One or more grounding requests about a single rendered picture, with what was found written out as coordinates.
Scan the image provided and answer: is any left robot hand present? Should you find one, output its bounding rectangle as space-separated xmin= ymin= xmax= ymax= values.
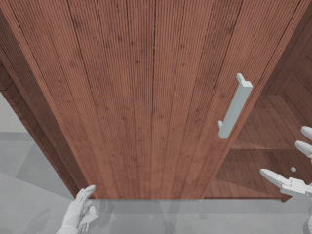
xmin=61 ymin=185 xmax=98 ymax=234

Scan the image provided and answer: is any right robot forearm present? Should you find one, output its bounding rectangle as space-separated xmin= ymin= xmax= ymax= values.
xmin=302 ymin=205 xmax=312 ymax=234

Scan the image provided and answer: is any handle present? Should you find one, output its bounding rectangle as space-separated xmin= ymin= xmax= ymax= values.
xmin=217 ymin=73 xmax=253 ymax=139

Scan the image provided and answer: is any wardrobe door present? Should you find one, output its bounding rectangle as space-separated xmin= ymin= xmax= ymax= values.
xmin=0 ymin=7 xmax=89 ymax=190
xmin=0 ymin=0 xmax=311 ymax=200

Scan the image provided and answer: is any right robot hand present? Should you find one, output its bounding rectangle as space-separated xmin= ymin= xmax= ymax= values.
xmin=259 ymin=126 xmax=312 ymax=199

